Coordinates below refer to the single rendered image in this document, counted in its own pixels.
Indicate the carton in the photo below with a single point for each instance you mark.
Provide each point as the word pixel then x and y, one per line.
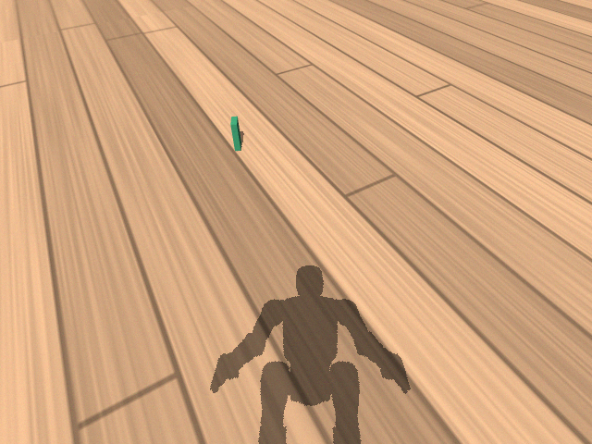
pixel 236 133

